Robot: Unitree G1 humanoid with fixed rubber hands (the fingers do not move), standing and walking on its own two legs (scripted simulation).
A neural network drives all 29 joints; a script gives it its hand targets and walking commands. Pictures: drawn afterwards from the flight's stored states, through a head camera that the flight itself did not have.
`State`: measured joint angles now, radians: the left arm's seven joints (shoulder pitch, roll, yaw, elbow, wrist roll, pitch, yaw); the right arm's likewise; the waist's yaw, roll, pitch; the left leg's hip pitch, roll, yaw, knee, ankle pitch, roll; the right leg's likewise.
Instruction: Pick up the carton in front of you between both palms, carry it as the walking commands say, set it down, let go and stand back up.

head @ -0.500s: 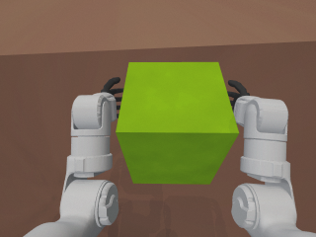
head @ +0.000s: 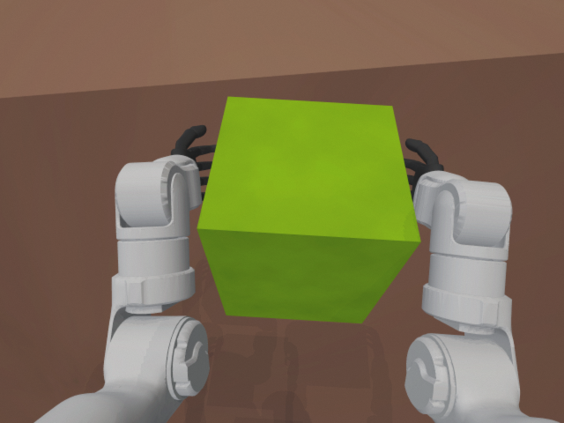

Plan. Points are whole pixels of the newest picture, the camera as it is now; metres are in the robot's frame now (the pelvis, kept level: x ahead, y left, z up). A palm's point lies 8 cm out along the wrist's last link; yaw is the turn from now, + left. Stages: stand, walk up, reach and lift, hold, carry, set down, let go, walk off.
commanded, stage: carry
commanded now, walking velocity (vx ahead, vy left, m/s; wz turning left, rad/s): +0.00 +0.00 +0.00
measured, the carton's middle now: (301, 220) +0.38 -0.02 +0.08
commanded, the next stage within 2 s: none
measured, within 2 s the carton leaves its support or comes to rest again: neither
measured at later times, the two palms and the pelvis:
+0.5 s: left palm (188, 179) +0.42 +0.13 +0.13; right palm (407, 176) +0.43 -0.17 +0.13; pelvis +0.08 -0.02 -0.01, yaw +0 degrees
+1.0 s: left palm (204, 71) +0.60 +0.13 +0.18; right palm (392, 61) +0.63 -0.17 +0.18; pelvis +0.25 -0.04 +0.00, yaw +2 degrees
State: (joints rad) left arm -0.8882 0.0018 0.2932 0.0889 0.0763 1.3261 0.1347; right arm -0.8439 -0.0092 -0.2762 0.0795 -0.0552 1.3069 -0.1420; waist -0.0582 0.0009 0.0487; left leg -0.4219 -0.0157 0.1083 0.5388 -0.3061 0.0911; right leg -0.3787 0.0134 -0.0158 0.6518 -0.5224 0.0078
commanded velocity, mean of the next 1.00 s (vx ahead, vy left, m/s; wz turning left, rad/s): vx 0.32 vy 0.00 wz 0.00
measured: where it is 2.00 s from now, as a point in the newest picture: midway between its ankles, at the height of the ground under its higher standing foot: (288, 234)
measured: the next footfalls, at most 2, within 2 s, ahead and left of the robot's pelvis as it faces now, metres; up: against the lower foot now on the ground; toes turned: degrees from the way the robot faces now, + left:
right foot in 0.04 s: +0.07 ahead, -0.11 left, -0.01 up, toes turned -3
right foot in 0.90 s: +0.33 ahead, -0.11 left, +0.02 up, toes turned -4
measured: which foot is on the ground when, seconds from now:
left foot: down 0.00-0.92, up 0.94-1.00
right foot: up 0.00-0.02, down 0.04-0.68, up 0.70-0.88, down 0.90-1.00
